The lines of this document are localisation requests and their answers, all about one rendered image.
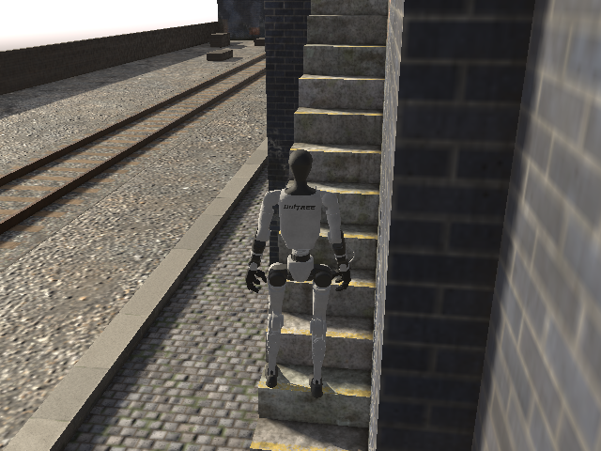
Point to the robot left upper arm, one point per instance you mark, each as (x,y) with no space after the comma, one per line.
(270,199)

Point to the left robot forearm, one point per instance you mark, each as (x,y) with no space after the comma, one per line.
(256,253)

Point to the right robot forearm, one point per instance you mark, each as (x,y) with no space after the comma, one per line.
(340,253)

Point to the left robot foot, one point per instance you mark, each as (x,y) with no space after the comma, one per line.
(271,379)

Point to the robot right hand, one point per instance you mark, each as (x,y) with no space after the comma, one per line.
(344,276)

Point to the robot left hand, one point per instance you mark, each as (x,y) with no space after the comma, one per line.
(250,278)

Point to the robot left shin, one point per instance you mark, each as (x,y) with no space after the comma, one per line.
(273,345)

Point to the robot right upper arm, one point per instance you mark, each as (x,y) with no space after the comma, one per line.
(330,200)

